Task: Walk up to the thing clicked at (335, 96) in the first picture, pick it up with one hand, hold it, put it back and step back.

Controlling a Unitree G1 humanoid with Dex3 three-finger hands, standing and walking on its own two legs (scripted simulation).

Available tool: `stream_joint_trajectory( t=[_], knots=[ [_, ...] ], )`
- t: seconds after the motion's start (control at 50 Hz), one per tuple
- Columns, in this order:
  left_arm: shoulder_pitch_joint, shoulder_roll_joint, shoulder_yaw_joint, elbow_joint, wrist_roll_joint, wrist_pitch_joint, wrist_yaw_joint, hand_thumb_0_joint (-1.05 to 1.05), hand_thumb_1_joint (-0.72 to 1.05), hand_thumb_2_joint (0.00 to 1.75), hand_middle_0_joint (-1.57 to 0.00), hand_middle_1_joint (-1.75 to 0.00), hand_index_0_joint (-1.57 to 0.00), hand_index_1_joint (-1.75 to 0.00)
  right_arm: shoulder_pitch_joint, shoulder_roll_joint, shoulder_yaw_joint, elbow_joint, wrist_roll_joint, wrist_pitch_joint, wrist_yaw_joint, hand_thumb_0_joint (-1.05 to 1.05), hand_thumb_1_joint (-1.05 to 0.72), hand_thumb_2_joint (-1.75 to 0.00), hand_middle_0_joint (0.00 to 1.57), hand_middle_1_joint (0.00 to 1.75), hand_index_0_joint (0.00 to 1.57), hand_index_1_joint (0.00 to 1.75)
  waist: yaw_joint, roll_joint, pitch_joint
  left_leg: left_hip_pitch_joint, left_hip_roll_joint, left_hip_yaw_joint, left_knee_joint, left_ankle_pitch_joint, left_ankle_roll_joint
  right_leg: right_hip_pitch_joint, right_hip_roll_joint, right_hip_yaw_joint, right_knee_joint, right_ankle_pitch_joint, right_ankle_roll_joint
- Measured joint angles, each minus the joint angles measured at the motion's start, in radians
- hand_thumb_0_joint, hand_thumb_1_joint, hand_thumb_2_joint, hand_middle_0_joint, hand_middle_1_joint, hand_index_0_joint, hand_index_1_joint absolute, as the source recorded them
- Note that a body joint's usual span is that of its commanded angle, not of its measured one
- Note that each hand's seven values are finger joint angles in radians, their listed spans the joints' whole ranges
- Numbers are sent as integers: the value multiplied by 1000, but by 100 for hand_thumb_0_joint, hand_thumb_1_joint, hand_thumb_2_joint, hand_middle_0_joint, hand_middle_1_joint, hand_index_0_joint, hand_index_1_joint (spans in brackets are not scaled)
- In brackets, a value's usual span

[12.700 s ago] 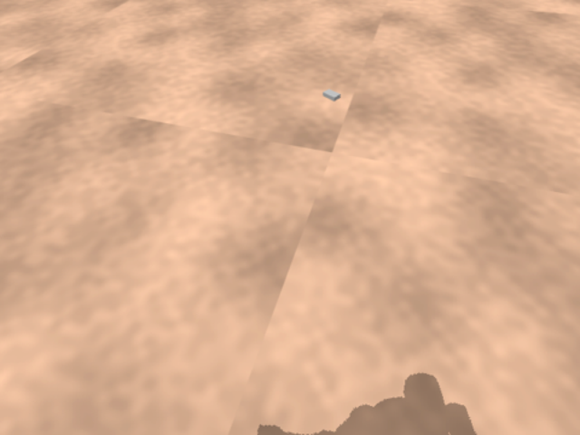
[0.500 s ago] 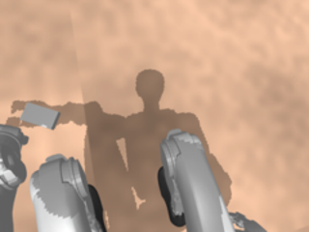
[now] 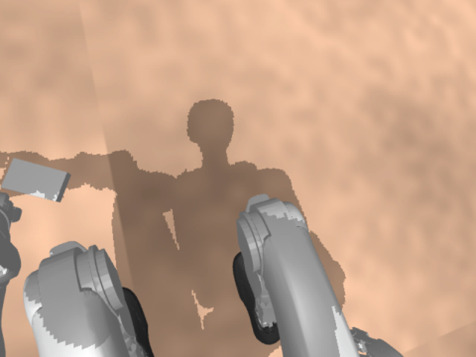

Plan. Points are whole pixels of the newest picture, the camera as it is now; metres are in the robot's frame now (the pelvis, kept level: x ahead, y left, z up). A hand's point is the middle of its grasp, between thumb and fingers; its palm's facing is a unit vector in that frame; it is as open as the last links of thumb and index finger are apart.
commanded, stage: rise first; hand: left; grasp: from above
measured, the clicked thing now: (37, 180) +0.46 +0.30 -0.31
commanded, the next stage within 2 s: approach in 1.62 s
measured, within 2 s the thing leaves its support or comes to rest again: neither
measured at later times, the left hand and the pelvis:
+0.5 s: hand out of the picture +0.41 +0.35 -0.19, palm faces -0.12 -0.41 -0.90, open 13.9 cm; pelvis +0.00 +0.00 +0.00, yaw -1 degrees
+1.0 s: hand out of the picture +0.42 +0.35 -0.19, palm faces -0.11 -0.41 -0.91, open 13.8 cm; pelvis +0.00 +0.01 +0.00, yaw -2 degrees
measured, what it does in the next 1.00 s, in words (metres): stands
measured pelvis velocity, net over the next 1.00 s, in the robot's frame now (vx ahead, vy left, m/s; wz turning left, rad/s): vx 0.00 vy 0.01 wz -0.04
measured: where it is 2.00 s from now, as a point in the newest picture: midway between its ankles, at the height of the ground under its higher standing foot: (202, 332)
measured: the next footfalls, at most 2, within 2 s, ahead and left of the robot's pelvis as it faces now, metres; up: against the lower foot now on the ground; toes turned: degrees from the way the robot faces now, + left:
none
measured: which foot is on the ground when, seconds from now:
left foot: down 0.00-1.00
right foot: down 0.00-1.00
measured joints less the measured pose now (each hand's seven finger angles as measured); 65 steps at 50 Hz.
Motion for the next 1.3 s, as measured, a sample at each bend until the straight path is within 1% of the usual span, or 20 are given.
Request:
stream_joint_trajectory(
  t=[0.08,0.32,0.42,0.48,0.54,0.62,0.68,0.72,0.76,0.84,0.92,1.04,1.12,1.22,1.3],
  knots=[
    [-7,15,4,3,2,0,1,0,-55,99,-13,-104,-12,-106,-1,-5,3,5,-1,-6,3,0,-92,-91,20,30,20,30,-6,-3,9,-1,-2,-6,4,2,1,3,0,-5,-1,1,1],
    [-21,36,-24,16,-1,6,11,0,-55,99,-15,-103,-12,-105,3,-11,24,-4,-3,-16,16,0,-92,-91,20,30,20,30,-21,-18,29,6,-2,-16,9,0,2,17,2,-13,-5,4,5],
    [-33,48,-26,15,4,6,15,0,-54,99,-15,-102,-13,-105,0,-11,29,1,-3,-24,22,0,-92,-91,20,30,20,30,-31,-23,38,8,-4,-22,13,1,2,22,3,-18,-6,6,5],
    [-38,53,-40,25,3,11,15,0,-54,99,-16,-102,-13,-105,1,-14,34,-2,-4,-26,25,0,-92,-91,20,30,20,30,-37,-22,40,8,-4,-25,15,1,3,24,3,-20,-7,6,6],
    [-41,60,-36,31,0,11,19,0,-54,99,-16,-102,-13,-105,1,-15,40,-2,-2,-30,28,0,-92,-91,20,30,20,30,-41,-23,44,9,-4,-28,15,1,3,26,5,-23,-9,8,6],
    [-49,70,-42,41,-4,11,22,0,-54,99,-16,-101,-14,-104,4,-18,49,-4,-2,-33,31,0,-92,-91,20,30,20,30,-48,-26,52,11,-3,-31,16,0,3,28,6,-26,-10,9,7],
    [-54,79,-31,46,-4,10,27,0,-53,99,-17,-101,-14,-103,7,-20,56,-5,-2,-36,34,0,-92,-91,20,30,20,30,-52,-28,56,11,-2,-35,17,-1,3,30,7,-29,-12,10,7],
    [-60,85,-38,51,-5,12,28,0,-53,98,-17,-100,-14,-103,9,-20,62,-8,-3,-36,35,0,-92,-91,20,30,20,30,-55,-31,60,12,-2,-35,17,-1,3,32,7,-29,-13,10,8],
    [-63,90,-33,47,-5,12,30,0,-53,98,-17,-100,-15,-103,11,-19,64,-9,-3,-39,36,0,-92,-91,20,30,20,30,-58,-33,63,13,-2,-37,17,-2,3,33,8,-30,-14,10,8],
    [-67,99,-42,44,-5,16,29,0,-52,98,-18,-99,-15,-102,14,-19,68,-9,-3,-40,41,0,-92,-91,20,30,20,30,-64,-35,67,14,-3,-39,19,-4,4,36,8,-32,-15,8,9],
    [-59,97,-33,31,-6,19,29,0,-52,97,-18,-99,-15,-102,22,-19,67,-12,2,-38,44,0,-92,-91,20,30,20,30,-62,-33,65,14,-2,-41,19,-7,4,38,9,-34,-18,7,10],
    [-51,93,-47,22,-10,26,24,0,-51,96,-18,-99,-16,-101,24,-16,66,-11,4,-40,49,0,-92,-91,20,30,20,30,-60,-33,61,18,-3,-41,17,-10,4,42,8,-34,-19,3,9],
    [-47,92,-44,17,-15,25,23,0,-49,95,-18,-99,-16,-101,24,-16,63,-7,7,-41,52,0,-92,-91,20,30,20,30,-58,-31,59,17,-3,-41,17,-11,3,41,8,-35,-19,2,8],
    [-43,90,-50,21,-18,25,18,0,-48,94,-18,-99,-17,-101,25,-18,66,-10,9,-44,51,0,-92,-91,20,30,20,30,-56,-29,58,18,-3,-40,15,-11,1,40,7,-34,-20,2,6],
    [-42,93,-42,23,-17,20,19,0,-47,93,-18,-100,-17,-101,23,-17,70,-10,9,-47,50,0,-92,-90,20,30,20,30,-56,-31,61,21,-3,-40,12,-12,0,41,6,-34,-20,2,5]
  ],
)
